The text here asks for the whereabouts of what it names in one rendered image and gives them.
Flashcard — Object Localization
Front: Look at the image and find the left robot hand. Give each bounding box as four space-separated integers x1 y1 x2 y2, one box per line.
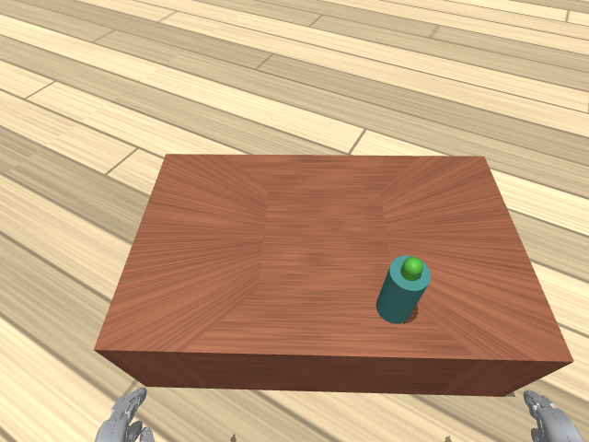
95 387 155 442

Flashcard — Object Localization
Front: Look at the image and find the right robot hand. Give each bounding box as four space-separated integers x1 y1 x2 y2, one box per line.
524 390 584 442

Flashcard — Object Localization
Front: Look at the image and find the bottle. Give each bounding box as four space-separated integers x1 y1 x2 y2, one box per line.
376 255 431 323

